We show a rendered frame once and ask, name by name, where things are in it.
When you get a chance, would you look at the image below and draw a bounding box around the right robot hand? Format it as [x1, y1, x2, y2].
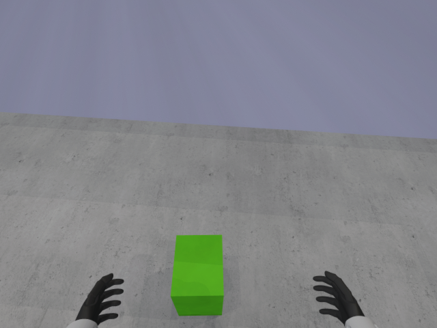
[313, 271, 365, 326]

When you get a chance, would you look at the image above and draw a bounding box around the carton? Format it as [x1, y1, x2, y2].
[171, 235, 224, 316]

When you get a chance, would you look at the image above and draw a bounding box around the left robot hand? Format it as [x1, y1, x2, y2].
[76, 273, 124, 325]

